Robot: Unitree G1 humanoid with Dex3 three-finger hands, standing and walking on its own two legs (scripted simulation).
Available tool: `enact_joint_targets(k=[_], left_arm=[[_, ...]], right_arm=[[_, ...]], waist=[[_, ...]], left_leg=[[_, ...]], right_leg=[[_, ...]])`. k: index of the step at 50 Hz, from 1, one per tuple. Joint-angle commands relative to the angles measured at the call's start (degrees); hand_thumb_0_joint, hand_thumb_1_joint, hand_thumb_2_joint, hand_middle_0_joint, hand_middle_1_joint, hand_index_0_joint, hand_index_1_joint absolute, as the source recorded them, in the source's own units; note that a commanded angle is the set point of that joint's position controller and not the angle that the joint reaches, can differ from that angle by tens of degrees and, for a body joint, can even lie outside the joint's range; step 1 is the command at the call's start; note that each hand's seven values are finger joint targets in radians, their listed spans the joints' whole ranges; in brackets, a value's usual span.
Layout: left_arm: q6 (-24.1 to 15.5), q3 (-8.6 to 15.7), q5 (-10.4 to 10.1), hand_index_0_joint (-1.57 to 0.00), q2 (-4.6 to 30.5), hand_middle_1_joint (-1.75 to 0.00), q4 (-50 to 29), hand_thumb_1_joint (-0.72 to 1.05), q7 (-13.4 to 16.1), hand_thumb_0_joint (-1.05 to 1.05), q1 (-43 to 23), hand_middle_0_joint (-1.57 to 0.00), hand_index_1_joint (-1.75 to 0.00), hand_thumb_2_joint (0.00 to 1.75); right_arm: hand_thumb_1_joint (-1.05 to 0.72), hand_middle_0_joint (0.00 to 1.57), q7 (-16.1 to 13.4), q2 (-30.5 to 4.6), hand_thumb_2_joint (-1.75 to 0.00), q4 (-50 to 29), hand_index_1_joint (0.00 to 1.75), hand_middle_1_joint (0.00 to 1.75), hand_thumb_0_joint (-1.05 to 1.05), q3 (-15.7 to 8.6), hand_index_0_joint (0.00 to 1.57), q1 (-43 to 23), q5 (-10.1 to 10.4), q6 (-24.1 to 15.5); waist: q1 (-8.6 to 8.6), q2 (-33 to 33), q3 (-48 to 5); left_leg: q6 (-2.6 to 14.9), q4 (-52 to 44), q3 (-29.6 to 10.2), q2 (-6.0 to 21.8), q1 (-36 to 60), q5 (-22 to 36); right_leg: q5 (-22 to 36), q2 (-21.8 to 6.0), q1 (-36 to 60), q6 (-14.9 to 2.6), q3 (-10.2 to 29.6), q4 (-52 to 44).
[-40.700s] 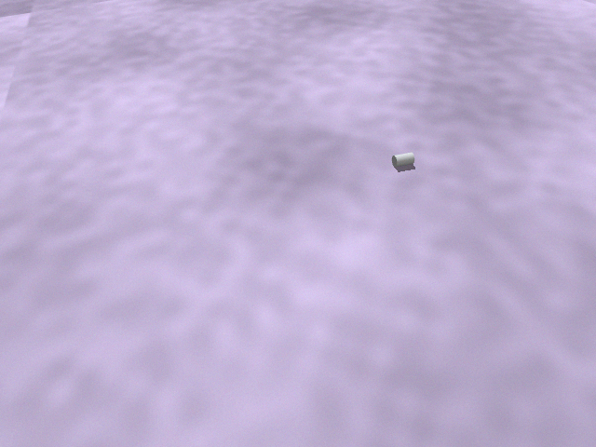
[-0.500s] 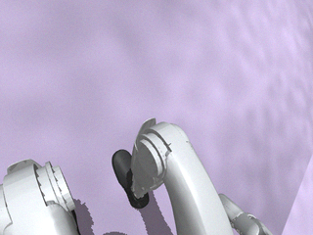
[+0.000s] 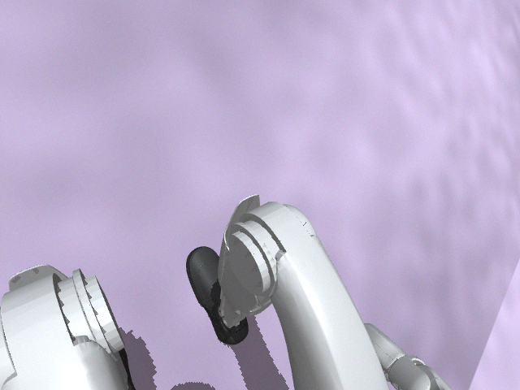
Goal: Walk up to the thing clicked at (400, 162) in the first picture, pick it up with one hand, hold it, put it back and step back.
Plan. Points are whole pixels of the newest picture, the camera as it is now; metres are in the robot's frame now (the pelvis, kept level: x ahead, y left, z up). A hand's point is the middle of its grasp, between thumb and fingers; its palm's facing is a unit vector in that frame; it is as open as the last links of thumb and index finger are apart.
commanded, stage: rest palm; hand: left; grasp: from above
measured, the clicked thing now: out of the picture +0.45 +0.47 -0.28
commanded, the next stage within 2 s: withdraw in 1.48 s
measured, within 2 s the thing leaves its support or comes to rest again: neither
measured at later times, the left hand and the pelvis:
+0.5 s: hand out of the picture +0.43 +0.43 -0.23, palm faces -0.44 -0.18 -0.88, open 13.6 cm; pelvis +0.00 +0.00 +0.00, yaw +0 degrees
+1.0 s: hand out of the picture +0.43 +0.43 -0.23, palm faces -0.45 -0.17 -0.88, open 13.6 cm; pelvis +0.00 +0.00 +0.00, yaw +0 degrees
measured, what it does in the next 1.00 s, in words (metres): stands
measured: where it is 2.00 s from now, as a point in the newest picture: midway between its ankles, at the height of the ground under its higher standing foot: (173, 347)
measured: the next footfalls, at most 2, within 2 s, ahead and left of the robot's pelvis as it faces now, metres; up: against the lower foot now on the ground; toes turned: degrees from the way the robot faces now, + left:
none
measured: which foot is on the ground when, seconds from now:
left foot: down 0.00-1.00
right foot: down 0.00-1.00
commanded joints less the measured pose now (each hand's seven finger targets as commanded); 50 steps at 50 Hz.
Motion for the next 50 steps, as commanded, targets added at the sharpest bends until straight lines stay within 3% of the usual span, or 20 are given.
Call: enact_joint_targets(k=[1,5,9,10,13,15,21,24,25,28,29,33,35,37,39,41,44,47,50], left_arm=[[-0.74,1.64,-1.65,-0.09,17.27,-1.09,-5.95,-0.42,2.8,0.0,-10.4,-0.05,-1.05,0.91],[-0.54,2.44,-0.84,-0.09,19.44,-1.1,-8.3,-0.42,3.48,0.0,-12.28,-0.04,-1.05,0.91],[0.34,2.16,-1.05,-0.08,18.54,-1.08,-7.1,-0.43,3.92,0.0,-10.84,-0.05,-1.04,0.91],[0.2,2.39,-1.21,-0.08,19.45,-1.09,-9.67,-0.43,4.1,0.0,-13.28,-0.04,-1.04,0.9],[1.2,1.23,-1.23,-0.09,17.07,-1.09,-3.81,-0.41,3.29,0.0,-9.21,-0.04,-1.04,0.9],[0.97,1.44,-1.58,-0.09,17.43,-1.09,-6.37,-0.41,2.79,0.0,-11.98,-0.04,-1.04,0.88],[0.13,0.46,-2.28,-0.09,16.68,-1.11,-6.28,-0.41,1.75,0.0,-10.46,-0.04,-1.05,0.89],[-0.87,1.84,-2.25,-0.09,18.98,-1.11,-8.36,-0.41,2.25,0.0,-12.01,-0.04,-1.05,0.88],[-0.75,1.52,-1.69,-0.09,18.26,-1.11,-5.1,-0.41,2.34,0.0,-10.05,-0.04,-1.05,0.88],[-0.88,1.62,-1.21,-0.09,18.52,-1.11,-6.46,-0.42,3.16,0.0,-10.48,-0.04,-1.05,0.89],[-1.01,2.0,-1.18,-0.08,19.59,-1.1,-9.99,-0.42,3.42,0.0,-13.31,-0.04,-1.05,0.9],[-0.25,2.08,-0.97,-0.08,18.32,-1.09,-5.49,-0.44,4.15,0.0,-10.77,-0.04,-1.05,0.91],[0.41,1.64,-0.47,-0.08,18.39,-1.09,-5.25,-0.42,3.84,0.0,-10.21,-0.04,-1.04,0.89],[0.5,2.42,-0.76,-0.08,19.85,-1.09,-8.43,-0.42,3.94,0.0,-13.62,-0.04,-1.04,0.89],[1.4,1.23,-0.84,-0.09,17.37,-1.1,-4.16,-0.42,3.32,0.0,-10.51,-0.04,-1.04,0.88],[1.46,1.08,-1.18,-0.09,16.99,-1.09,-4.78,-0.42,2.97,0.0,-10.87,-0.04,-1.04,0.89],[1.36,1.77,-1.44,-0.09,19.01,-1.1,-7.59,-0.41,1.92,0.0,-12.26,-0.04,-1.04,0.87],[0.94,0.45,-1.8,-0.09,16.41,-1.1,-5.06,-0.41,0.94,0.0,-9.47,-0.03,-1.04,0.87],[-0.12,1.56,-1.95,-0.09,18.89,-1.11,-9.09,-0.41,0.69,0.0,-11.64,-0.03,-1.05,0.88]], right_arm=[[-0.89,0.2,-0.9,-20.03,-0.89,1.65,0.3,0.3,0.0,-6.01,0.2,9.47,0.09,1.01],[-0.89,0.2,-0.72,-20.05,-0.89,1.59,0.3,0.3,0.0,-6.04,0.2,9.54,0.05,0.96],[-0.89,0.2,-0.7,-19.26,-0.89,1.67,0.3,0.3,0.0,-5.46,0.2,9.31,0.09,0.72],[-0.89,0.2,-0.93,-20.96,-0.89,1.62,0.3,0.3,0.0,-6.99,0.2,9.74,0.05,0.65],[-0.89,0.2,-0.65,-19.38,-0.89,1.43,0.3,0.3,0.0,-5.83,0.2,9.24,0.26,0.47],[-0.88,0.2,-0.75,-19.56,-0.89,1.9,0.3,0.3,0.0,-5.96,0.2,9.13,0.3,0.56],[-0.88,0.2,-1.08,-19.41,-0.89,1.16,0.3,0.3,0.0,-5.53,0.2,8.97,0.27,0.86],[-0.88,0.2,-1.3,-20.62,-0.89,1.98,0.3,0.3,0.0,-6.16,0.2,8.9,-0.1,1.26],[-0.88,0.2,-1.23,-19.86,-0.89,1.64,0.3,0.3,0.0,-5.54,0.2,8.64,-0.07,1.36],[-0.88,0.2,-1.3,-19.5,-0.89,1.24,0.3,0.3,0.0,-5.37,0.2,8.53,-0.17,1.35],[-0.89,0.2,-1.34,-20.25,-0.89,1.58,0.3,0.3,0.0,-5.99,0.2,8.97,-0.18,1.32],[-0.89,0.2,-1.17,-19.88,-0.89,1.95,0.3,0.3,0.0,-5.9,0.2,8.97,-0.08,1.13],[-0.88,0.2,-1.01,-19.46,-0.89,1.78,0.3,0.3,0.0,-5.75,0.2,9.46,-0.01,1.01],[-0.88,0.2,-0.99,-20.42,-0.89,2.09,0.3,0.3,0.0,-6.59,0.2,9.47,-0.07,1.05],[-0.89,0.2,-0.75,-19.59,-0.89,1.82,0.3,0.3,0.0,-5.92,0.2,9.16,0.0,0.93],[-0.88,0.2,-0.84,-19.61,-0.89,1.38,0.3,0.3,0.0,-5.9,0.2,9.39,0.13,0.95],[-0.88,0.2,-1.12,-20.55,-0.89,1.61,0.3,0.3,0.0,-6.46,0.2,9.35,0.11,1.06],[-0.88,0.2,-1.3,-19.87,-0.89,0.78,0.3,0.3,0.0,-5.73,0.2,8.93,0.15,1.42],[-0.88,0.2,-1.5,-20.02,-0.89,0.98,0.3,0.3,0.0,-5.56,0.2,9.22,0.0,1.6]], waist=[[-3.09,36.32,-35.87],[-2.33,39.2,-37.31],[-2.59,37.44,-37.03],[-2.53,37.54,-37.45],[-2.41,35.99,-34.72],[-2.9,36.87,-36.25],[-3.02,34.74,-36.77],[-2.62,36.62,-37.62],[-2.4,35.96,-37.03],[-2.17,36.04,-36.2],[-2.42,37.16,-37.55],[-2.4,36.6,-36.83],[-2.29,37.49,-36.29],[-2.28,39.49,-38.19],[-2.6,38.23,-35.77],[-3.17,35.89,-35.64],[-2.52,37.48,-36.65],[-3.15,34.69,-34.61],[-2.54,36.65,-37.57]], left_leg=[[-4.25,-17.59,-2.0,3.9,31.87,16.51],[-4.66,-17.71,-2.35,4.0,34.1,18.36],[-4.03,-17.2,-1.13,3.76,32.03,16.82],[-3.96,-17.24,-0.97,3.6,32.17,16.62],[-4.04,-17.57,-1.39,3.71,30.47,14.61],[-4.39,-17.64,-2.04,3.95,31.82,16.03],[-3.34,-16.4,-0.7,3.32,30.1,15.03],[-4.0,-16.8,-1.39,3.64,32.08,17.12],[-3.91,-16.95,-1.49,3.68,32.37,17.0],[-3.57,-17.3,-0.73,3.39,30.62,14.22],[-3.76,-17.14,-0.97,3.53,32.2,15.64],[-4.09,-16.88,-1.55,3.69,32.16,18.07],[-4.14,-17.46,-1.56,3.72,32.81,17.63],[-4.55,-17.73,-2.31,3.92,34.52,19.25],[-4.52,-17.38,-2.09,3.92,33.19,18.51],[-3.99,-17.23,-1.5,3.62,30.6,16.23],[-4.25,-17.07,-1.42,3.68,31.77,16.74],[-3.93,-16.87,-1.21,3.56,29.73,15.06],[-4.0,-16.92,-1.38,3.65,32.83,17.08]], right_leg=[[8.01,0.99,16.92,-2.93,-1.43,-8.54],[8.48,0.6,15.69,-3.15,-1.07,-7.64],[8.63,0.98,17.33,-3.01,-0.83,-8.38],[8.92,0.93,17.44,-3.07,-0.79,-8.51],[6.88,0.97,15.82,-3.13,-0.94,-8.35],[7.4,0.59,15.27,-3.02,-1.05,-8.31],[8.1,0.96,18.44,-2.94,-0.6,-9.07],[8.67,0.84,17.97,-3.12,-0.96,-8.63],[8.21,1.02,17.71,-3.09,-1.13,-8.66],[7.23,1.12,18.06,-3.13,-0.92,-8.94],[8.02,0.85,17.37,-3.1,-0.86,-8.67],[9.03,0.95,16.8,-3.08,-1.32,-8.32],[8.0,0.95,16.22,-3.15,-0.94,-8.23],[8.81,0.63,15.5,-3.18,-1.13,-7.86],[7.96,0.55,14.66,-3.19,-1.05,-7.98],[7.8,0.81,16.5,-3.04,-1.06,-8.84],[7.88,0.55,15.99,-3.32,-0.73,-8.76],[7.04,0.77,16.6,-3.25,-0.82,-9.22],[8.17,0.64,17.31,-3.15,-0.61,-8.9]])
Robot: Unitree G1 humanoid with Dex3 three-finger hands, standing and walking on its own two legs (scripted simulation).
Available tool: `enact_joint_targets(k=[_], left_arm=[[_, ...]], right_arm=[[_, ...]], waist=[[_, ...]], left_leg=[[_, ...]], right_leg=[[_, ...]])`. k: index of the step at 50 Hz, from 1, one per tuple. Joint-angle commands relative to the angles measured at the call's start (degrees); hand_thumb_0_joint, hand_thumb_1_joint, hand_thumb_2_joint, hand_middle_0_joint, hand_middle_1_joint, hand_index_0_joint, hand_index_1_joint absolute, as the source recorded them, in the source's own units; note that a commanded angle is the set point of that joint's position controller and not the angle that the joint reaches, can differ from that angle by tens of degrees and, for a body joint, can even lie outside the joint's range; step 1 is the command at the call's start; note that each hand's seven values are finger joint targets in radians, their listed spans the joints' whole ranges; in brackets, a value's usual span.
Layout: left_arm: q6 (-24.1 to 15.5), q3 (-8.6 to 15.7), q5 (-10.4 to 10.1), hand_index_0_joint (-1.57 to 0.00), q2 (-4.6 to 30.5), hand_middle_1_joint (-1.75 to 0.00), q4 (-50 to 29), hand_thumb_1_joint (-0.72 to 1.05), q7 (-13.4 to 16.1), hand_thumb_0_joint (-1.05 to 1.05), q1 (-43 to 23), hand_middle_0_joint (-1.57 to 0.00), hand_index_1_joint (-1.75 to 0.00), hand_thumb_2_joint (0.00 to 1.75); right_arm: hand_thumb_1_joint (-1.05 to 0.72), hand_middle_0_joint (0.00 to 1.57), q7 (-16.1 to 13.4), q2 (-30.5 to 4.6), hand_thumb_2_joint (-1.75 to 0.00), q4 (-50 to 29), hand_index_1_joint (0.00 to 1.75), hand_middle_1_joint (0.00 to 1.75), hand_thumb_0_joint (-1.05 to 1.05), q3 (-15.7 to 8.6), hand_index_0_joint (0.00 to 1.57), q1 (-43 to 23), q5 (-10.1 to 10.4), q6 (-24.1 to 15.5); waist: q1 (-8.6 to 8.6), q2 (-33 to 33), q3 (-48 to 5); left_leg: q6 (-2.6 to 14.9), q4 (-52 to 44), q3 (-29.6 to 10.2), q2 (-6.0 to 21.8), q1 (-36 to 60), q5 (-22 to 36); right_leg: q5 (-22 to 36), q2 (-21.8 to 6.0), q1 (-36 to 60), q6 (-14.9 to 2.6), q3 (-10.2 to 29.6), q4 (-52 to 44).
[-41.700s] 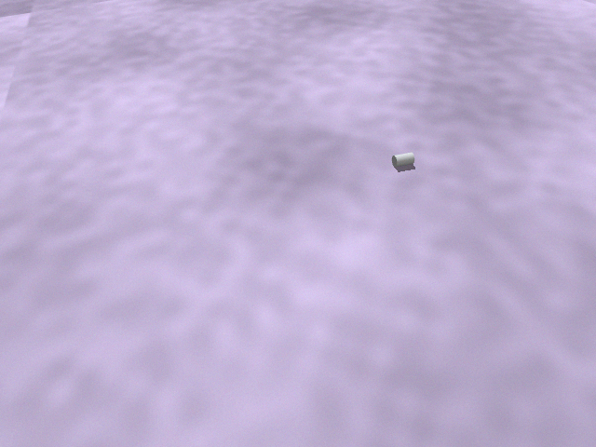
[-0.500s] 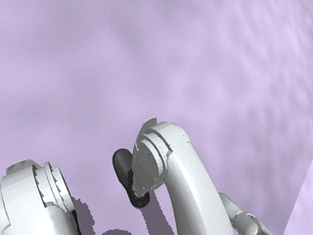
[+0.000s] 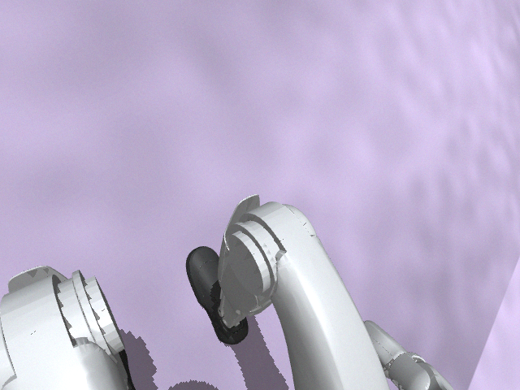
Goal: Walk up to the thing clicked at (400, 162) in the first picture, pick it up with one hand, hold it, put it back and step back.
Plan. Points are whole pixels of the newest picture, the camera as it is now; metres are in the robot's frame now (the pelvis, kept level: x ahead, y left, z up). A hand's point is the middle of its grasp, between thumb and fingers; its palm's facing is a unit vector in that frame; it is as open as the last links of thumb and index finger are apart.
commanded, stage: rest palm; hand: left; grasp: from above
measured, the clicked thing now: out of the picture +0.45 +0.47 -0.28
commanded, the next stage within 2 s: withdraw in 0.48 s
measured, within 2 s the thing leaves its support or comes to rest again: neither
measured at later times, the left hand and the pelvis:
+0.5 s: hand out of the picture +0.43 +0.43 -0.23, palm faces -0.43 -0.17 -0.88, open 13.7 cm; pelvis +0.00 +0.00 +0.00, yaw +0 degrees
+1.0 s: hand out of the picture +0.45 +0.47 -0.13, palm faces -0.36 -0.10 -0.93, open 14.0 cm; pelvis +0.00 +0.00 +0.02, yaw +2 degrees
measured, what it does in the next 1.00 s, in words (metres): stands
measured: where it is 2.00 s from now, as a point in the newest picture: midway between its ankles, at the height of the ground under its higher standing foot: (173, 347)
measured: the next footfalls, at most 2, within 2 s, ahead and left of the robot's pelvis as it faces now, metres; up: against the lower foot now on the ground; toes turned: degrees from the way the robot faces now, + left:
none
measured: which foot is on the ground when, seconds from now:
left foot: down 0.00-1.00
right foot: down 0.00-1.00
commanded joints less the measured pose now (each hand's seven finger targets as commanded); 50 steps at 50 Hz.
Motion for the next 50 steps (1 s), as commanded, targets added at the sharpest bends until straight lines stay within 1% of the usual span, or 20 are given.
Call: enact_joint_targets(k=[1,4,7,10,12,13,17,21,25,28,30,32,33,35,36,38,42,46,49,50], left_arm=[[-1.11,2.15,-1.43,-0.09,18.34,-1.11,-9.23,-0.4,1.28,0.0,-11.03,-0.03,-1.04,0.86],[-1.75,1.7,-1.64,-0.08,16.69,-1.08,-7.79,-0.43,1.77,0.0,-9.35,-0.04,-1.04,0.89],[-2.42,3.31,-1.15,-0.08,20.33,-1.09,-12.1,-0.42,2.97,0.0,-12.78,-0.04,-1.04,0.89],[-1.76,2.31,-0.64,-0.08,16.95,-1.06,-6.32,-0.43,3.6,0.0,-9.24,-0.04,-1.03,0.91],[-1.68,2.57,-0.52,-0.08,18.33,-1.07,-9.29,-0.43,4.06,0.0,-12.39,-0.04,-1.03,0.9],[-1.18,2.48,0.01,-0.08,18.74,-1.09,-8.51,-0.42,4.0,0.0,-11.99,-0.03,-1.04,0.89],[-0.12,1.25,-1.25,-0.09,15.97,-1.09,-5.54,-0.41,3.54,0.0,-10.55,-0.04,-1.04,0.89],[-0.24,1.56,-1.72,-0.08,17.17,-1.1,-7.86,-0.42,2.77,0.0,-11.97,-0.03,-1.04,0.88],[-0.34,1.13,-1.37,-0.08,16.39,-1.1,-6.43,-0.42,1.65,0.0,-9.33,-0.03,-1.05,0.89],[-1.47,3.27,-1.53,-0.08,20.28,-1.09,-12.76,-0.43,2.12,0.0,-13.98,-0.04,-1.04,0.89],[-1.33,2.83,-0.91,-0.07,18.78,-1.15,-11.21,-0.47,1.87,0.0,-12.0,-0.03,-1.11,0.94],[-1.41,3.34,-0.94,-0.07,17.9,-1.01,-8.82,-0.49,2.26,0.0,-10.56,-0.04,-0.98,0.97],[-1.31,4.4,-0.53,-0.07,19.15,-1.01,-8.96,-0.49,2.65,0.0,-11.26,-0.04,-0.98,0.97],[-0.95,6.0,0.65,-0.07,23.47,-1.01,-18.63,-0.5,2.87,0.0,-17.52,-0.04,-0.99,0.97],[-0.2,6.72,0.47,-0.07,23.04,-1.01,-16.97,-0.51,2.87,0.0,-15.8,-0.05,-0.99,0.98],[1.38,5.71,0.03,-0.06,19.57,-1.01,-15.49,-0.51,1.82,0.0,-12.5,-0.04,-0.99,0.98],[4.42,7.56,-1.26,-0.06,19.13,-1.0,-25.25,-0.51,-2.77,0.0,-12.92,-0.05,-0.98,0.98],[7.29,5.76,-3.8,-0.06,11.51,-1.0,-28.93,-0.5,-9.91,0.0,-7.04,-0.05,-0.98,0.98],[9.1,2.4,-6.91,-0.08,4.26,-1.0,-31.54,-0.48,-15.4,0.0,-4.92,-0.05,-0.98,0.96],[9.18,2.43,-7.78,-0.08,4.01,-1.01,-34.83,-0.48,-17.05,0.0,-6.1,-0.06,-0.98,0.97]], right_arm=[[-0.88,0.2,-0.96,-20.22,-0.89,1.34,0.3,0.3,0.0,-5.62,0.2,10.1,-0.03,1.12],[-0.88,0.2,-0.97,-19.8,-0.89,1.12,0.3,0.3,0.0,-5.14,0.2,9.6,-0.1,1.41],[-0.88,0.2,-1.25,-21.01,-0.89,0.87,0.3,0.3,0.0,-6.48,0.2,9.03,-0.23,1.38],[-0.88,0.2,-0.93,-19.98,-0.89,1.24,0.3,0.3,0.0,-5.93,0.2,9.11,-0.27,1.4],[-0.88,0.2,-1.04,-20.57,-0.89,1.69,0.3,0.3,0.0,-6.53,0.2,9.84,-0.33,1.27],[-0.88,0.2,-0.99,-19.88,-0.89,1.63,0.3,0.3,0.0,-6.38,0.2,10.17,-0.16,1.04],[-0.88,0.2,-0.94,-19.42,-0.89,1.88,0.3,0.3,0.0,-5.94,0.2,9.98,0.07,0.59],[-0.88,0.2,-1.22,-20.53,-0.89,2.15,0.3,0.3,0.0,-6.89,0.2,10.05,0.16,0.6],[-0.88,0.2,-1.01,-19.3,-0.89,1.35,0.3,0.3,0.0,-5.49,0.2,9.67,0.41,0.78],[-0.88,0.2,-1.27,-21.01,-0.89,1.23,0.3,0.3,0.0,-7.1,0.2,10.08,0.06,1.09],[-0.89,0.2,-1.01,-20.84,-0.89,0.75,0.3,0.3,0.0,-7.13,0.2,10.06,-0.06,1.26],[-0.89,0.2,-0.83,-20.75,-0.89,1.79,0.3,0.3,0.0,-7.08,0.2,11.1,-0.12,1.66],[-0.89,0.2,-0.77,-19.64,-0.89,0.94,0.3,0.3,0.0,-6.35,0.2,10.77,-0.12,1.64],[-0.89,0.2,-0.72,-20.38,-0.89,-0.14,0.3,0.3,0.0,-8.22,0.2,11.69,-0.08,1.46],[-0.89,0.2,-0.53,-20.27,-0.89,-0.53,0.3,0.3,0.0,-8.71,0.2,11.03,0.14,1.37],[-0.89,0.2,-0.01,-19.75,-0.89,-0.55,0.3,0.3,0.0,-9.56,0.2,12.26,0.46,1.3],[-0.89,0.2,0.63,-19.79,-0.89,-1.23,0.3,0.3,0.0,-12.95,0.2,13.11,1.97,1.51],[-0.89,0.2,1.02,-18.31,-0.89,-0.8,0.3,0.3,0.0,-15.82,0.2,14.63,3.79,3.82],[-0.88,0.2,0.66,-17.56,-0.89,-1.25,0.3,0.3,0.0,-17.62,0.2,16.23,5.18,5.68],[-0.89,0.2,0.29,-17.65,-0.89,-1.57,0.3,0.3,0.0,-18.05,0.2,16.4,5.6,6.23]], waist=[[-2.68,38.02,-37.31],[-3.12,36.04,-36.09],[-1.82,38.19,-38.0],[-2.4,35.8,-34.27],[-2.55,37.15,-36.32],[-1.98,38.61,-36.47],[-3.0,34.78,-35.44],[-2.66,35.01,-35.98],[-2.59,34.87,-36.25],[-1.67,38.77,-39.78],[-2.12,38.69,-38.78],[-2.64,37.63,-36.52],[-1.7,37.67,-38.03],[-0.06,43.44,-44.44],[0.45,43.73,-44.82],[0.37,43.02,-42.74],[3.46,45.58,-48.01],[5.31,43.13,-48.7],[4.61,36.64,-44.72],[4.32,35.01,-44.59]], left_leg=[[-4.52,-17.15,-1.91,4.06,34.69,18.87],[-4.26,-17.05,-1.91,4.11,33.79,18.23],[-4.27,-17.05,-1.21,3.82,33.75,16.84],[-4.35,-17.34,-1.74,3.9,31.67,15.74],[-4.17,-17.83,-1.63,3.97,32.98,15.96],[-4.09,-17.98,-1.13,3.78,33.31,15.81],[-3.61,-17.04,-0.92,3.58,30.53,14.58],[-3.77,-16.97,-0.92,3.64,30.46,14.59],[-3.88,-17.11,-1.3,3.71,32.15,16.66],[-4.3,-17.27,-1.23,3.68,35.23,18.44],[-4.41,-16.63,-1.28,3.9,35.74,21.46],[-4.53,-17.04,-1.58,3.8,33.69,19.98],[-4.37,-17.4,-1.57,3.65,34.07,18.59],[-4.62,-17.82,-0.95,3.7,38.81,21.02],[-4.52,-17.74,-0.45,3.52,38.5,21.28],[-4.4,-18.39,0.32,3.15,36.22,20.49],[-5.08,-19.5,0.31,2.71,38.36,22.82],[-4.48,-22.17,1.04,1.96,36.85,20.54],[-3.58,-24.73,1.85,1.03,33.36,14.15],[-3.52,-25.75,1.68,0.93,33.38,12.93]], right_leg=[[8.32,0.62,16.21,-3.15,-0.61,-8.38],[7.86,0.84,16.24,-2.97,-0.92,-8.85],[8.42,0.8,17.28,-3.34,-0.64,-8.46],[7.14,0.83,15.28,-3.24,-1.11,-8.32],[7.53,0.86,15.92,-2.92,-0.99,-8.52],[7.54,0.89,16.23,-3.12,-0.57,-8.35],[7.39,0.91,16.59,-2.91,-0.68,-9.01],[7.61,0.81,16.54,-3.04,-0.57,-8.96],[7.72,0.8,16.28,-2.88,-0.44,-8.81],[9.08,0.71,17.81,-3.32,-0.42,-8.53],[10.36,0.64,16.78,-3.13,-0.4,-8.19],[9.17,0.75,16.33,-3.17,-0.87,-8.71],[8.48,0.83,17.26,-3.36,-0.96,-8.9],[10.29,0.69,18.23,-3.58,-0.24,-8.06],[10.79,0.83,18.18,-3.55,-0.23,-8.06],[10.84,0.92,18.66,-3.52,-0.09,-8.58],[10.98,0.13,15.97,-4.14,0.61,-9.05],[9.18,0.27,14.71,-4.46,1.13,-10.35],[5.64,0.13,13.99,-5.04,1.88,-13.09],[4.96,-0.11,13.74,-5.15,2.07,-13.76]])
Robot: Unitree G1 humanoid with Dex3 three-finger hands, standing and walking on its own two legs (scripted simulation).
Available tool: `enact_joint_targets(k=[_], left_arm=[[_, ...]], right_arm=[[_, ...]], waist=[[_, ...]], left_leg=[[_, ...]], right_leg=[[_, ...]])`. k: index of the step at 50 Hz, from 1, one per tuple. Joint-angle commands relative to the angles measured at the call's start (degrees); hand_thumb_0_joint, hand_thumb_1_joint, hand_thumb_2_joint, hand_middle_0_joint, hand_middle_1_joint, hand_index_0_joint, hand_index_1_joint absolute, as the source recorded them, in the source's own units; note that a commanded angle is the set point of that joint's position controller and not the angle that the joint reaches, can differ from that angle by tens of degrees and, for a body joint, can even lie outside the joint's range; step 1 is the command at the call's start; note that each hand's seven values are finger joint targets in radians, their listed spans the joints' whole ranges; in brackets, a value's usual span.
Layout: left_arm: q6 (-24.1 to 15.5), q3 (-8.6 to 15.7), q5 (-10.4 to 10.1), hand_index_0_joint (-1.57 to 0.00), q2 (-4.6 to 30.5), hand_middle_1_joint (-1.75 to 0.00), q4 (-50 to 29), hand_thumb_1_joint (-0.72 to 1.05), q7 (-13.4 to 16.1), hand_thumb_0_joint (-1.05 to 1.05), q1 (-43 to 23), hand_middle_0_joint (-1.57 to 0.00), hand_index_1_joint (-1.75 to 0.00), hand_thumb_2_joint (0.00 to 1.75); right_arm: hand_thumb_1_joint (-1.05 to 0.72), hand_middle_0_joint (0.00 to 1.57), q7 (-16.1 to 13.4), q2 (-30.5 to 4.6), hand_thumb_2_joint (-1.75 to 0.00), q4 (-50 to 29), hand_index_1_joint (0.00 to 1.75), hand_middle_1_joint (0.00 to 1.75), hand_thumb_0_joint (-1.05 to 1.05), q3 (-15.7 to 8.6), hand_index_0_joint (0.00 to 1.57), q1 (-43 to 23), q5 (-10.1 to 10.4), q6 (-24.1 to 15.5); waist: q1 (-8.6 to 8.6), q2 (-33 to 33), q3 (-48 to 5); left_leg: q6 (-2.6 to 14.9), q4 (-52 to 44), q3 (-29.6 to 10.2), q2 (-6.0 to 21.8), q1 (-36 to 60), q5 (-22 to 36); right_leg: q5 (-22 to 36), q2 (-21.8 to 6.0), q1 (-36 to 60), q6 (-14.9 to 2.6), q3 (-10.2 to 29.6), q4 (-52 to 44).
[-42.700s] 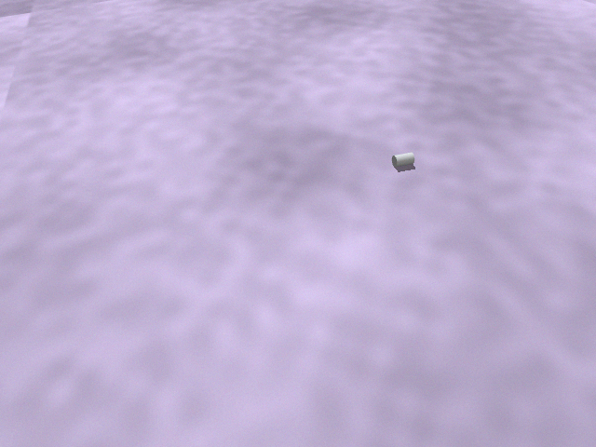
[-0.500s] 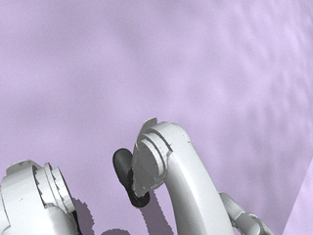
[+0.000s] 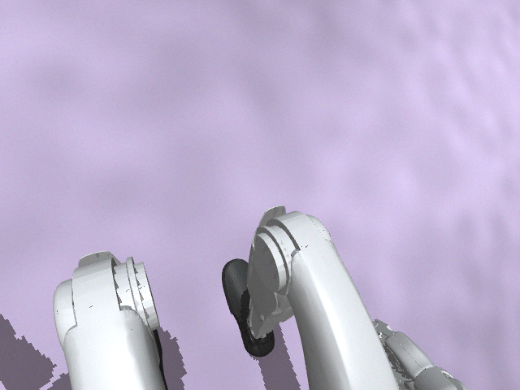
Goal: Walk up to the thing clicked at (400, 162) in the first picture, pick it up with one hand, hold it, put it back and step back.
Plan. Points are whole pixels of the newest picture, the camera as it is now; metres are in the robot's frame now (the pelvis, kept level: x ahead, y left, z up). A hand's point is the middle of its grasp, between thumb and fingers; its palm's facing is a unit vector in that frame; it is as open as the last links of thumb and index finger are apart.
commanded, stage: withdraw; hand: left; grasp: from above
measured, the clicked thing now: out of the picture +0.46 +0.46 -0.30
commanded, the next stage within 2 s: go down in 0.50 s
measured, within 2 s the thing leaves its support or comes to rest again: neither
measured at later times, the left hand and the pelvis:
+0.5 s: hand out of the picture +0.45 +0.43 -0.12, palm faces -0.41 -0.13 -0.90, open 13.9 cm; pelvis +0.00 -0.01 +0.01, yaw +3 degrees
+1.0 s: hand out of the picture +0.44 +0.44 -0.09, palm faces -0.41 -0.14 -0.90, open 13.5 cm; pelvis +0.00 +0.00 +0.03, yaw +4 degrees
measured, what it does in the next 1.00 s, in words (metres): stands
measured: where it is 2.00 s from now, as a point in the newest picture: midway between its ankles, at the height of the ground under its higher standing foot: (203, 350)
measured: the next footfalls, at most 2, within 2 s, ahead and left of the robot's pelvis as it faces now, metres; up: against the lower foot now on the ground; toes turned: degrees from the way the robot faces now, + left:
none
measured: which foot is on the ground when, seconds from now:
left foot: down 0.00-1.00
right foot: down 0.00-1.00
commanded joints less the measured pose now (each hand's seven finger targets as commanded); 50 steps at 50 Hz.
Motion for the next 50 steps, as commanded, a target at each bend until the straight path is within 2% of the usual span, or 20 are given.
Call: enact_joint_targets(k=[1,5,9,16,24,27,30,31,32,33,34,37,38,40,41,43,44,47,48,50], left_arm=[[1.59,-0.33,-5.47,-0.09,11.21,-1.0,-15.21,-0.48,-6.1,0.0,-11.34,-0.06,-0.98,0.96],[-1.85,1.38,-7.87,-0.1,13.02,-0.99,-18.64,-0.45,-10.79,0.0,-13.9,-0.08,-0.97,0.95],[-7.2,1.51,-7.81,-0.08,13.82,-1.0,-13.01,-0.49,-11.54,0.0,-15.52,-0.06,-0.98,0.97],[-13.02,-0.85,-3.42,-0.08,12.64,-1.02,-3.83,-0.49,-6.53,0.0,-19.96,-0.06,-0.99,0.97],[-10.88,7.18,2.13,-0.1,23.68,-1.0,-6.65,-0.5,1.57,0.0,-23.24,-0.08,-0.98,0.96],[-8.1,7.75,2.07,-0.09,23.49,-1.0,-6.4,-0.51,1.89,0.0,-21.81,-0.06,-0.98,0.97],[-5.78,4.18,0.82,-0.16,18.44,-0.93,-2.23,-0.43,1.19,0.0,-20.29,-0.14,-0.9,0.88],[-5.38,3.05,0.12,-0.09,17.07,-1.01,-2.39,-0.48,0.51,0.0,-19.83,-0.06,-0.98,0.94],[-5.07,2.87,-0.13,-0.12,17.4,-1.09,-3.74,-0.4,-0.12,0.0,-20.27,-0.05,-1.03,0.86],[-4.82,3.5,0.03,-0.09,18.62,-1.13,-5.32,-0.46,-0.93,0.0,-20.02,-0.04,-1.07,0.92],[-4.42,3.47,-0.25,-0.14,18.95,-1.12,-4.91,-0.38,-1.98,0.0,-19.04,-0.06,-1.04,0.84],[-5.04,2.91,-1.81,-0.11,17.24,-1.13,-7.91,-0.44,-4.83,0.0,-19.46,-0.05,-1.07,0.9],[-5.51,3.18,-2.36,-0.16,17.53,-1.12,-8.75,-0.36,-5.44,0.0,-19.69,-0.07,-1.03,0.82],[-6.86,4.32,-3.16,-0.1,18.63,-1.05,-9.83,-0.47,-6.24,0.0,-18.72,-0.05,-0.99,0.94],[-7.51,5.21,-3.11,-0.18,19.36,-0.97,-10.42,-0.39,-6.26,0.0,-18.86,-0.13,-0.91,0.86],[-8.52,6.43,-2.91,-0.16,20.01,-1.07,-12.43,-0.36,-6.0,0.0,-18.41,-0.1,-1.0,0.83],[-8.76,6.63,-2.73,-0.11,18.89,-1.11,-10.81,-0.44,-6.02,0.0,-16.67,-0.06,-1.05,0.9],[-9.43,5.68,-2.44,-0.16,17.8,-1.11,-12.76,-0.36,-5.63,0.0,-17.64,-0.07,-1.02,0.82],[-9.27,5.35,-2.44,-0.11,16.6,-1.13,-10.82,-0.43,-5.37,0.0,-16.63,-0.05,-1.06,0.9],[-9.09,5.32,-2.27,-0.09,16.81,-1.02,-12.31,-0.52,-4.73,0.0,-17.37,-0.06,-0.99,0.97]], right_arm=[[-0.89,0.2,-1.62,-17.35,-0.89,-0.06,0.3,0.3,0.0,-8.39,0.2,11.6,2.26,2.86],[-0.89,0.2,-3.24,-16.39,-0.89,0.97,0.3,0.3,0.0,-8.95,0.2,11.24,3.07,4.14],[-0.89,0.2,-4.46,-15.19,-0.89,2.13,0.3,0.3,0.0,-7.44,0.2,10.13,2.72,4.41],[-0.89,0.2,-4.04,-14.31,-0.89,2.99,0.3,0.3,0.0,-5.34,0.2,9.39,1.22,4.39],[-0.9,0.2,-2.78,-15.88,-0.89,1.07,0.3,0.3,0.0,-6.55,0.2,11.55,0.75,5.86],[-0.9,0.2,-2.56,-15.68,-0.89,0.63,0.3,0.3,0.0,-7.36,0.2,12.25,1.32,5.99],[-0.9,0.2,-2.36,-15.06,-0.9,1.34,0.3,0.3,0.0,-7.48,0.2,13.11,1.75,5.81],[-0.9,0.2,-2.37,-15.17,-0.89,1.42,0.3,0.3,0.0,-7.48,0.2,13.18,1.78,5.68],[-0.89,0.2,-2.42,-14.98,-0.89,1.53,0.3,0.3,0.0,-7.46,0.2,13.71,1.89,5.6],[-0.89,0.2,-2.48,-15.37,-0.89,1.32,0.3,0.3,0.0,-7.94,0.2,13.86,2.08,5.65],[-0.89,0.2,-2.49,-15.2,-0.89,1.27,0.3,0.3,0.0,-8.22,0.2,14.4,2.37,5.64],[-0.9,0.2,-2.89,-15.79,-0.89,1.23,0.3,0.3,0.0,-8.61,0.2,14.63,2.32,6.01],[-0.89,0.2,-3.0,-15.13,-0.89,1.34,0.3,0.3,0.0,-8.4,0.2,14.89,2.33,6.05],[-0.89,0.2,-3.36,-15.12,-0.89,1.37,0.3,0.3,0.0,-8.48,0.2,14.46,2.32,6.17],[-0.9,0.2,-3.53,-15.43,-0.9,1.36,0.3,0.3,0.0,-8.59,0.2,14.46,2.27,6.24],[-0.89,0.2,-3.56,-15.06,-0.89,1.21,0.3,0.3,0.0,-8.68,0.2,14.28,2.2,6.45],[-0.9,0.2,-3.62,-15.76,-0.89,1.13,0.3,0.3,0.0,-9.32,0.2,14.32,2.17,6.55],[-0.89,0.2,-3.38,-14.38,-0.89,1.76,0.3,0.3,0.0,-9.22,0.2,13.78,2.31,6.98],[-0.9,0.2,-3.29,-14.51,-0.89,1.91,0.3,0.3,0.0,-9.3,0.2,13.96,2.27,7.03],[-0.9,0.2,-3.36,-14.42,-0.89,2.02,0.3,0.3,0.0,-9.57,0.2,13.7,2.44,7.34]], waist=[[-0.55,27.92,-37.2],[-0.38,25.63,-37.77],[-1.18,22.56,-34.79],[-2.24,26.3,-35.42],[1.02,31.45,-47.14],[1.3,31.39,-48.03],[-0.76,27.05,-42.53],[-1.3,26.54,-40.77],[-1.06,26.91,-41.9],[-0.55,27.3,-43.81],[0.03,28.08,-43.9],[-1.21,26.55,-42.97],[-0.91,27.5,-43.96],[0.16,27.36,-44.37],[0.42,28.32,-44.12],[1.35,30.37,-46.1],[1.23,30.25,-44.08],[1.65,31.81,-46.23],[0.89,30.91,-44.39],[1.7,30.2,-45.01]], left_leg=[[-3.6,-22.17,0.05,1.84,33.63,10.8],[-3.46,-22.1,-0.22,1.08,34.89,10.65],[-2.81,-20.79,0.95,0.72,32.22,8.7],[-3.06,-21.56,0.78,1.21,34.01,9.53],[-3.03,-18.72,2.53,0.5,38.77,18.86],[-2.73,-19.33,2.72,0.33,38.27,18.15],[-2.07,-19.86,3.26,0.32,32.79,13.02],[-2.25,-19.97,3.03,0.25,31.55,11.97],[-2.11,-20.41,3.34,0.39,31.49,11.34],[-2.33,-21.0,2.72,0.41,32.88,11.57],[-2.43,-21.57,2.7,0.58,34.51,11.97],[-2.8,-20.71,1.99,0.29,35.26,14.23],[-2.82,-20.74,2.43,0.44,36.54,15.31],[-2.81,-20.65,2.95,0.31,36.44,15.1],[-3.15,-21.04,2.58,0.16,36.93,15.51],[-3.35,-21.56,2.4,0.24,40.37,17.37],[-3.75,-21.67,1.15,-0.28,41.05,18.07],[-3.45,-22.9,1.91,0.36,43.35,19.03],[-3.41,-22.91,1.86,0.09,42.06,18.74],[-3.13,-23.86,2.21,0.14,41.61,16.45]], right_leg=[[5.63,1.41,14.93,-4.91,0.58,-11.68],[5.36,0.92,14.04,-5.2,1.89,-12.71],[4.54,0.78,14.54,-4.86,2.51,-13.05],[6.2,0.72,14.2,-4.0,1.89,-10.35],[10.79,0.73,17.5,-3.92,2.46,-9.03],[10.42,0.61,17.52,-3.94,2.84,-9.25],[7.66,0.66,16.54,-3.8,2.66,-10.77],[6.78,0.48,16.29,-3.97,2.53,-11.03],[6.71,0.54,17.56,-3.88,2.65,-11.41],[6.72,0.41,17.45,-3.94,2.56,-11.07],[6.8,0.3,17.29,-3.95,2.93,-11.13],[7.5,0.16,16.4,-4.4,2.76,-11.94],[8.15,0.15,17.35,-4.25,3.02,-12.04],[7.89,0.21,18.1,-4.45,3.34,-12.6],[7.88,0.11,17.42,-4.67,3.16,-12.35],[8.57,0.16,17.12,-4.67,3.15,-12.29],[8.43,-0.19,15.14,-5.04,3.08,-12.33],[9.14,0.18,15.5,-4.64,3.31,-12.53],[9.15,0.11,15.46,-4.66,3.23,-12.85],[8.27,0.09,15.54,-4.81,3.35,-13.19]])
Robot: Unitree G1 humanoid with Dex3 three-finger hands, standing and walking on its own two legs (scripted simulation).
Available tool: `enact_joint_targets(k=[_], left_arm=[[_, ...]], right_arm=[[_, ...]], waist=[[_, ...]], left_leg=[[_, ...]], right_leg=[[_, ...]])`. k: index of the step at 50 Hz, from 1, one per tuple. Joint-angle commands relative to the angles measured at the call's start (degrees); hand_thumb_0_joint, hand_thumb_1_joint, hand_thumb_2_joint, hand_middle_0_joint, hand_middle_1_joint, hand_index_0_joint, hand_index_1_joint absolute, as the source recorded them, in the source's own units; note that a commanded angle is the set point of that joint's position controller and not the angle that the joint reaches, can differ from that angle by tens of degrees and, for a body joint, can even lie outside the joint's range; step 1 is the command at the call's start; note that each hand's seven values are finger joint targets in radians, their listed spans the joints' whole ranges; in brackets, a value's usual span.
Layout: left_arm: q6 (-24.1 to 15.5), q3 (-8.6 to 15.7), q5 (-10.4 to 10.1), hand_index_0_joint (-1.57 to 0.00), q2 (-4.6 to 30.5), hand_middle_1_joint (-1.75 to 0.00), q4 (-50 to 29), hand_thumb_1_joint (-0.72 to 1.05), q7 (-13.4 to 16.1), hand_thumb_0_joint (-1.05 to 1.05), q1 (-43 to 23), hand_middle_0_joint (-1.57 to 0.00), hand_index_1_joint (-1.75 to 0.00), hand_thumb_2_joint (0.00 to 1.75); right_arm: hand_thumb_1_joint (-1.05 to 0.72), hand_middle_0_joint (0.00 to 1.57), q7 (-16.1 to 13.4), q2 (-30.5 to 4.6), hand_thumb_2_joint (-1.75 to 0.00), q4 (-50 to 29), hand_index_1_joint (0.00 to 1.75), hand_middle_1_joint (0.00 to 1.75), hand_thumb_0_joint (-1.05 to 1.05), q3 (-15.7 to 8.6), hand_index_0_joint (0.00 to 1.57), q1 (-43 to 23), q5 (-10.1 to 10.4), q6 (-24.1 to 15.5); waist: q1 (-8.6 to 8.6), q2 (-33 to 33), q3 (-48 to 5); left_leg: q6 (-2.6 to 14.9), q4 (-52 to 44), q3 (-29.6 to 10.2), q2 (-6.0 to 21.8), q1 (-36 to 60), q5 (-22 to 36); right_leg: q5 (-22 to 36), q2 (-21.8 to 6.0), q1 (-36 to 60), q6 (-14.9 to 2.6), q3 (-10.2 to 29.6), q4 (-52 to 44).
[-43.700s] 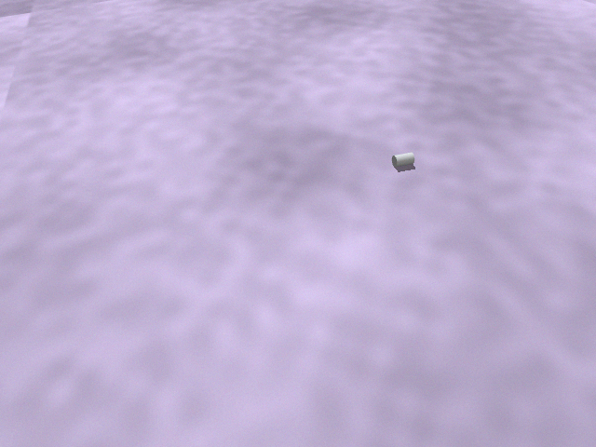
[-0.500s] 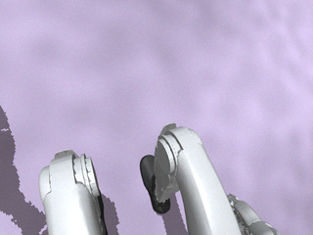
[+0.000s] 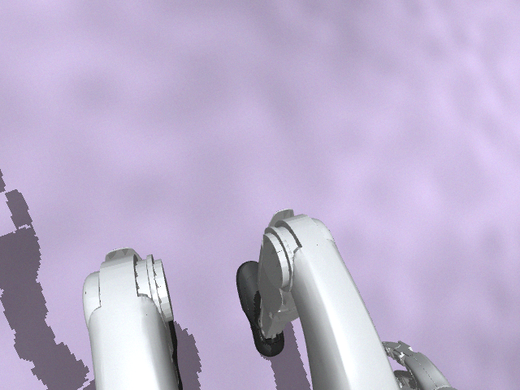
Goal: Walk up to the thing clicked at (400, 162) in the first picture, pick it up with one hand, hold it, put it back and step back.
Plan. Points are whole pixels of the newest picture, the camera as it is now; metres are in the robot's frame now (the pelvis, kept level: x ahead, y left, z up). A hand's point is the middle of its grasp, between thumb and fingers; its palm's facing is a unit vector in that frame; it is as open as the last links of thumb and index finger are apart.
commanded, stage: go down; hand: left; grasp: from above
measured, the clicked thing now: out of the picture +0.49 +0.43 -0.32
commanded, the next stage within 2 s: withdraw in 0.70 s
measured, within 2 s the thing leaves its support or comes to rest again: neither
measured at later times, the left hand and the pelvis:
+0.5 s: hand out of the picture +0.47 +0.42 -0.07, palm faces -0.42 -0.09 -0.90, open 13.2 cm; pelvis +0.00 +0.00 +0.02, yaw +2 degrees
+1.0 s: hand out of the picture +0.46 +0.42 +0.00, palm faces -0.44 -0.11 -0.89, open 13.3 cm; pelvis +0.00 +0.00 +0.07, yaw +3 degrees
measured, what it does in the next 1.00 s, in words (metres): rises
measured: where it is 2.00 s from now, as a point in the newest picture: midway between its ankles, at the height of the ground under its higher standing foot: (216, 346)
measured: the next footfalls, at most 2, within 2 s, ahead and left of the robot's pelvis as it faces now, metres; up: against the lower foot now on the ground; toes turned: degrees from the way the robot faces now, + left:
none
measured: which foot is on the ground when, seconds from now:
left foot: down 0.00-1.00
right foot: down 0.00-1.00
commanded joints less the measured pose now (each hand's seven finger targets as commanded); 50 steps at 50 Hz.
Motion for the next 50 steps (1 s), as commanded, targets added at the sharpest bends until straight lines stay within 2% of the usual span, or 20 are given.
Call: enact_joint_targets(k=[1,3,6,7,8,9,10,13,14,25,27,31,33,38,41,43,46,47,48,50], left_arm=[[0.38,3.19,-1.37,-0.09,19.66,-1.01,-10.85,-0.52,3.28,0.0,-17.45,-0.06,-0.98,0.96],[1.03,1.17,-1.36,-0.17,16.1,-0.93,-7.33,-0.43,3.45,0.0,-16.92,-0.14,-0.9,0.88],[1.57,0.12,-1.3,-0.12,14.95,-1.07,-7.66,-0.44,3.85,0.0,-18.37,-0.07,-1.03,0.92],[1.72,-0.22,-1.23,-0.16,15.36,-1.06,-7.66,-0.36,3.78,0.0,-18.58,-0.09,-0.99,0.84],[1.96,-0.28,-1.12,-0.13,15.36,-1.08,-7.33,-0.42,3.66,0.0,-18.59,-0.09,-1.03,0.9],[2.17,-0.44,-1.21,-0.18,15.16,-1.05,-6.93,-0.35,3.47,0.0,-18.36,-0.11,-0.99,0.82],[2.16,-0.56,-1.2,-0.14,15.31,-1.08,-6.95,-0.42,3.35,0.0,-18.55,-0.09,-1.03,0.89],[2.17,0.66,-1.36,-0.19,16.81,-1.06,-7.61,-0.34,3.39,0.0,-18.93,-0.12,-0.99,0.81],[2.29,0.27,-1.42,-0.15,15.86,-1.08,-6.01,-0.42,3.41,0.0,-18.74,-0.1,-1.03,0.89],[2.44,1.66,-1.8,-0.2,16.98,-1.07,-7.2,-0.32,2.14,0.0,-18.19,-0.13,-0.99,0.79],[2.38,2.65,-2.05,-0.14,18.77,-1.02,-8.83,-0.46,1.73,0.0,-19.09,-0.11,-0.96,0.93],[2.6,2.9,-2.67,-0.19,18.47,-0.89,-10.18,-0.37,1.03,0.0,-19.52,-0.21,-0.86,0.87],[2.68,3.23,-2.81,-0.23,18.79,-0.99,-12.01,-0.32,0.81,0.0,-19.98,-0.17,-0.94,0.78],[3.31,1.89,-3.57,-0.19,16.56,-1.05,-10.93,-0.38,-1.57,0.0,-17.62,-0.14,-0.99,0.84],[3.08,1.76,-4.46,-0.25,16.29,-1.01,-12.52,-0.28,-2.76,0.0,-18.29,-0.19,-0.94,0.74],[2.92,1.86,-4.74,-0.18,16.67,-0.96,-13.02,-0.41,-3.4,0.0,-17.86,-0.16,-0.91,0.88],[2.53,0.25,-4.95,-0.15,13.38,-0.96,-10.15,-0.48,-3.83,0.0,-17.26,-0.13,-0.95,0.93],[2.25,-0.32,-4.68,-0.19,12.92,-0.88,-8.71,-0.4,-3.91,0.0,-17.26,-0.21,-0.87,0.89],[1.85,-0.41,-4.75,-0.21,12.65,-0.96,-8.15,-0.37,-3.95,0.0,-17.07,-0.18,-0.95,0.84],[0.97,-0.46,-4.42,-0.17,12.98,-0.93,-7.66,-0.46,-4.12,0.0,-17.13,-0.16,-0.92,0.91]], right_arm=[[-0.9,0.2,-0.71,-15.21,-0.89,0.2,0.3,0.3,0.0,-5.56,0.2,10.8,0.15,1.01],[-0.89,0.2,-0.5,-15.33,-0.89,0.56,0.3,0.3,0.0,-5.84,0.2,10.72,0.21,0.82],[-0.89,0.2,-0.42,-15.2,-0.89,0.63,0.3,0.3,0.0,-6.09,0.2,10.59,0.41,0.65],[-0.89,0.2,-0.38,-14.61,-0.89,0.8,0.3,0.3,0.0,-5.83,0.2,10.13,0.53,0.6],[-0.9,0.2,-0.42,-14.88,-0.89,0.75,0.3,0.3,0.0,-6.06,0.2,10.12,0.62,0.59],[-0.89,0.2,-0.57,-15.09,-0.89,0.81,0.3,0.3,0.0,-6.36,0.2,10.16,0.74,0.49],[-0.9,0.2,-0.54,-14.26,-0.89,0.8,0.3,0.3,0.0,-5.96,0.2,10.01,0.8,0.37],[-0.89,0.2,-0.76,-14.34,-0.89,0.72,0.3,0.3,0.0,-6.44,0.2,10.08,1.0,0.19],[-0.9,0.2,-0.82,-14.43,-0.89,0.48,0.3,0.3,0.0,-6.38,0.2,10.16,0.88,0.13],[-0.9,0.2,-1.11,-13.12,-0.89,0.08,0.3,0.3,0.0,-6.73,0.2,11.59,1.56,0.14],[-0.9,0.2,-1.33,-13.46,-0.89,0.28,0.3,0.3,0.0,-6.94,0.2,11.6,1.68,0.3],[-0.89,0.2,-1.51,-13.34,-0.89,0.12,0.3,0.3,0.0,-7.39,0.2,12.22,1.84,0.52],[-0.9,0.2,-1.71,-12.97,-0.89,-0.05,0.3,0.3,0.0,-7.56,0.2,12.52,2.08,0.7],[-0.91,0.2,-2.43,-12.75,-0.89,0.41,0.3,0.3,0.0,-8.17,0.2,12.36,2.83,1.03],[-0.9,0.2,-2.92,-11.92,-0.89,0.44,0.3,0.3,0.0,-8.13,0.2,12.43,3.1,0.91],[-0.9,0.2,-3.18,-11.88,-0.89,0.34,0.3,0.3,0.0,-8.13,0.2,11.86,3.42,0.83],[-0.91,0.2,-3.3,-11.59,-0.9,1.44,0.3,0.3,0.0,-8.06,0.2,11.31,3.43,0.55],[-0.89,0.2,-3.41,-11.32,-0.89,1.75,0.3,0.3,0.0,-7.86,0.2,11.29,3.37,0.44],[-0.91,0.2,-3.5,-11.28,-0.9,1.92,0.3,0.3,0.0,-7.81,0.2,11.01,3.37,0.28],[-0.91,0.2,-3.46,-10.6,-0.9,1.79,0.3,0.3,0.0,-7.59,0.2,10.74,3.23,-0.03]], waist=[[0.7,28.42,-42.14],[-0.61,27.37,-38.06],[-0.93,26.11,-37.99],[-0.03,26.78,-39.44],[-0.61,25.68,-39.43],[-0.41,25.06,-39.02],[-0.38,25.14,-39.24],[0.65,25.13,-41.42],[-0.16,24.21,-39.53],[1.03,23.2,-43.05],[1.57,24.7,-45.12],[1.83,25.31,-46.3],[2.28,25.89,-47.71],[2.19,24.22,-44.69],[2.49,23.66,-44.59],[3.27,24.78,-45.79],[1.82,23.34,-41.75],[1.48,21.84,-41.17],[1.41,20.38,-40.07],[2.08,21.41,-39.61]], left_leg=[[-2.44,-17.95,-0.93,1.23,39.05,14.37],[-2.83,-18.99,-2.64,0.95,38.21,12.94],[-2.62,-20.41,-2.56,0.93,36.98,9.7],[-2.17,-20.7,-1.29,1.34,36.43,8.37],[-2.04,-20.49,-1.09,1.17,35.91,7.93],[-2.09,-20.46,-0.96,0.99,35.81,7.85],[-1.92,-20.57,-0.45,1.09,35.08,7.58],[-2.06,-21.08,-0.62,0.97,37.02,8.96],[-2.11,-20.35,-0.39,0.62,36.14,9.07],[-1.63,-21.96,0.65,0.62,37.42,10.86],[-1.82,-22.28,0.74,0.6,39.02,11.99],[-1.97,-23.3,0.39,0.72,41.49,13.48],[-1.76,-24.9,0.61,0.93,42.28,12.24],[-1.73,-27.65,0.02,0.89,42.09,9.96],[-1.58,-29.48,0.32,1.08,42.45,8.67],[-1.85,-31.52,-0.88,1.62,45.29,8.85],[-2.37,-32.0,-2.91,1.63,46.29,11.08],[-2.05,-31.29,-1.91,1.68,45.22,10.8],[-1.88,-30.99,-1.47,1.43,43.8,10.25],[-1.77,-31.62,-0.37,1.5,43.22,8.89]], right_leg=[[8.25,1.5,13.66,-4.07,0.43,-10.05],[7.24,1.22,11.32,-4.11,0.05,-9.92],[6.18,1.12,12.15,-3.8,0.17,-10.74],[6.18,1.39,13.62,-3.64,0.58,-10.86],[5.97,1.37,13.73,-3.59,0.62,-11.33],[5.78,1.21,13.76,-3.73,0.85,-11.83],[6.0,1.4,14.85,-3.59,1.06,-11.66],[6.46,1.29,15.16,-3.68,1.39,-11.97],[6.17,1.16,14.85,-3.91,1.41,-12.52],[7.77,1.03,19.1,-3.47,2.46,-14.22],[8.12,0.99,19.08,-3.7,2.67,-14.28],[8.87,1.02,19.5,-3.85,2.77,-15.02],[8.48,1.12,21.03,-3.69,2.91,-16.02],[7.02,1.13,20.46,-3.94,3.35,-18.01],[6.6,1.1,22.47,-3.85,3.79,-19.47],[6.71,1.28,21.85,-3.72,3.57,-19.0],[7.02,1.13,18.88,-3.71,3.35,-19.18],[6.82,1.4,19.13,-3.8,3.42,-19.74],[6.66,1.24,19.37,-3.87,3.58,-20.45],[6.39,1.33,21.03,-3.78,4.04,-20.86]])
